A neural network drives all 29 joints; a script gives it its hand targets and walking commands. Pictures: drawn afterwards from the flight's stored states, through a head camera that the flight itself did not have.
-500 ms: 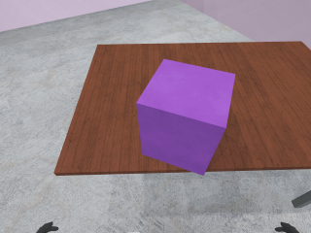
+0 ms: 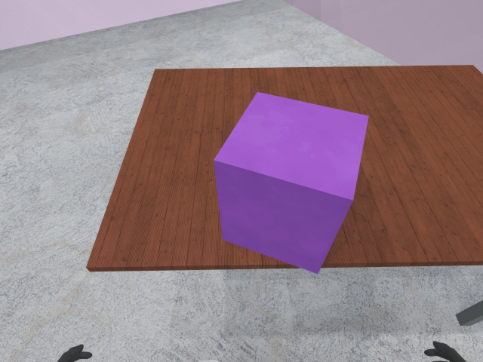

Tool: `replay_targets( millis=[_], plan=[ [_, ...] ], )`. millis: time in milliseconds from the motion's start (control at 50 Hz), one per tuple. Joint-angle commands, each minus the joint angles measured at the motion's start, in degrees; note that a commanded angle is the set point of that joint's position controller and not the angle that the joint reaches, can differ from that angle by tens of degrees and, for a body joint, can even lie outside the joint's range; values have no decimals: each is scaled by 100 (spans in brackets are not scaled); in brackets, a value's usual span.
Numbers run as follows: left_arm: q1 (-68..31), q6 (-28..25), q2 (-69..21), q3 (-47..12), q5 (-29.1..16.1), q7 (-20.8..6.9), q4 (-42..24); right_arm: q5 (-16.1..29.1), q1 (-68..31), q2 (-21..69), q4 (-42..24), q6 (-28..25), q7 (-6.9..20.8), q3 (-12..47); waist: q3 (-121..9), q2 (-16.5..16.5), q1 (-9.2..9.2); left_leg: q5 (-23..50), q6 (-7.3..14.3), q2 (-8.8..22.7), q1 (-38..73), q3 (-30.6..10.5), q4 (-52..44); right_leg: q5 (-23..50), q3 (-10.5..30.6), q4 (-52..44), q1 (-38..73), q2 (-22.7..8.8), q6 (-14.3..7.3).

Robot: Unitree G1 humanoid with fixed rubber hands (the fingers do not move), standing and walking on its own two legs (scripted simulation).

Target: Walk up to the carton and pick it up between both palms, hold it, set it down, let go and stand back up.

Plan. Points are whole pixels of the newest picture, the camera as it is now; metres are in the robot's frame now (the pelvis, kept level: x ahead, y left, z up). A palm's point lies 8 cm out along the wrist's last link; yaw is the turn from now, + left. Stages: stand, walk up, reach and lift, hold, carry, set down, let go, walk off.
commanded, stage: walk up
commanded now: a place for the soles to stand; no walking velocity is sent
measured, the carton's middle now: (288, 184) +0.44 -0.05 +0.03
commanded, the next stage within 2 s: none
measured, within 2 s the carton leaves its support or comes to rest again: neither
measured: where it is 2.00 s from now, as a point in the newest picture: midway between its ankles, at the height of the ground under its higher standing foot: outside the picture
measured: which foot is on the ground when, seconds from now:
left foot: down 0.00-0.80, up 0.82-1.00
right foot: down 0.00-0.50, up 0.52-0.78, down 0.80-1.00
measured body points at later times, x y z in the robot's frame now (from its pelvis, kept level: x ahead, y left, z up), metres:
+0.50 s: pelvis +0.00 +0.00 +0.00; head +0.02 +0.00 +0.45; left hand +0.10 +0.33 -0.09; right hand +0.13 -0.33 -0.09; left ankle +0.03 +0.13 -0.71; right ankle +0.00 -0.13 -0.71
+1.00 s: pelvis +0.02 -0.11 +0.01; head +0.05 -0.12 +0.46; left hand +0.10 +0.23 -0.07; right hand +0.12 -0.45 -0.09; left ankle +0.06 +0.06 -0.66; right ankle +0.04 -0.18 -0.71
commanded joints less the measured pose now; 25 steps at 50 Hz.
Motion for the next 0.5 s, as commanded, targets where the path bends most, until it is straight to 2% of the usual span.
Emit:
replay_targets(
  millis=[0,20,40,60,80,100,120,140,160,180,200,220,240,260,280,300,320,340,360,380,400,420,440,460,480],
  plan=[
    [-478,48,943,277,36,69,-72,-36,387,-1437,-140,-129,-100,-551,-113,826,-122,1008,1285,1475,799,-2891,-1689,-1425,651,481,-827,208,-214],
    [-289,18,956,271,6,85,-24,-17,201,-1415,-243,-121,-114,-520,-124,797,2,1068,1290,1405,686,-2677,-1634,-1339,658,215,-631,156,-256],
    [-236,-27,849,246,30,55,56,-40,76,-1281,-211,-87,-134,-503,-240,830,-29,1316,1163,1305,799,-2433,-1527,-991,490,-270,-359,238,-241],
    [-26,-82,816,297,-1,53,267,16,-149,-1243,-259,-70,-166,-449,-286,457,121,1344,1005,1114,353,-1896,-1222,-215,468,-787,223,167,-268],
    [-41,-144,1040,340,39,54,203,84,-267,-1109,-297,-33,-112,-388,-355,194,172,1186,656,674,-451,-1419,-937,73,986,-1305,776,-210,-450],
    [9,-201,1184,402,128,80,222,113,-350,-827,-330,-30,-78,-311,-307,-157,155,948,331,321,-545,-680,-497,164,1314,-1696,892,-631,-599],
    [-145,-195,1351,424,114,78,193,77,-192,-752,-303,-5,-85,-260,-182,-649,81,498,183,21,-723,-15,129,-129,1797,-2125,824,-1113,-846],
    [-352,-196,1378,418,98,86,113,63,-54,-902,-196,6,-88,-372,-180,-430,-34,-193,164,25,-270,290,231,512,1774,-1941,593,-1443,-1151],
    [-495,-172,1382,417,64,47,94,108,94,-898,-212,3,-70,-326,-209,-675,-156,-350,236,26,-157,342,125,748,1371,-1752,505,-1361,-1063],
    [-541,-164,1347,416,63,58,118,84,147,-852,-166,-28,-49,-343,-72,-844,-124,301,301,103,-18,303,-277,1002,1122,-1449,496,-1195,-936],
    [-600,-131,1171,356,51,58,129,70,232,-928,-92,-89,-26,-360,-244,-509,-208,686,350,64,343,202,-672,1437,685,-984,358,-956,-753],
    [-538,-100,995,249,27,57,-11,-6,331,-983,-86,-140,-58,-425,-348,72,-206,1432,497,433,662,-582,-804,1371,498,-383,-80,-635,-521],
    [-540,-72,879,291,14,62,13,19,307,-1263,-110,-163,-47,-450,-415,491,-38,1612,800,911,610,-1673,-1059,590,251,136,-283,-103,-299],
    [-447,-33,851,265,-28,67,-21,-3,245,-1341,-133,-153,-65,-480,-330,800,-67,1473,1137,1152,673,-2308,-1298,-122,408,290,-437,104,-222],
    [-399,-31,834,291,-2,62,-37,-18,262,-1345,-85,-142,-105,-473,-375,568,-42,1348,1221,1293,570,-2510,-1393,-556,527,34,-211,183,-217],
    [-307,-49,850,285,-23,70,94,18,40,-1360,-127,-103,-120,-456,-428,627,70,1482,1145,1223,496,-2180,-1225,-501,437,-525,168,194,-259],
    [-314,-126,1017,338,9,85,38,25,-165,-1181,-176,-70,-126,-386,-300,341,194,2054,843,853,-78,-1615,-872,248,714,-1076,769,2,-353],
    [-92,-207,1109,345,27,85,135,93,-273,-908,-221,-69,-125,-275,-573,-187,214,2483,520,496,-305,-919,-272,1296,1058,-1222,1309,-547,-590],
    [32,-214,1224,408,7,81,229,132,-226,-792,-311,-70,-123,-273,-623,-394,193,2038,275,233,-239,-153,55,1831,1152,-1335,1432,-927,-745],
    [-67,-182,1392,409,24,75,204,154,-135,-831,-323,-47,-118,-272,-534,-342,98,1305,200,103,-154,26,261,2113,1308,-1331,1077,-1231,-1098],
    [-227,-151,1317,376,-40,70,180,170,-78,-818,-185,-53,-105,-319,-418,-220,-47,904,208,85,-81,178,257,2190,1417,-1220,802,-1385,-1234],
    [-343,-130,1334,380,22,67,44,99,26,-785,-190,-59,-86,-334,-274,-601,-60,922,301,156,-161,172,-93,2106,1051,-1062,775,-1220,-1092],
    [-465,-95,1210,356,-6,65,21,95,44,-745,-95,-69,-71,-327,-315,-613,-136,734,342,177,247,109,-622,1805,854,-893,532,-1100,-952],
    [-589,-92,1034,256,-7,75,-63,106,211,-893,-163,-97,-58,-388,-551,-522,-218,1617,430,315,563,-297,-475,1534,441,-670,336,-656,-654],
    [-560,20,1122,451,277,-76,-441,55,1418,-1625,151,-200,-191,-662,-571,-518,-489,319,809,890,1491,-1322,-1161,-46,177,545,-748,-89,-521]
  ],
)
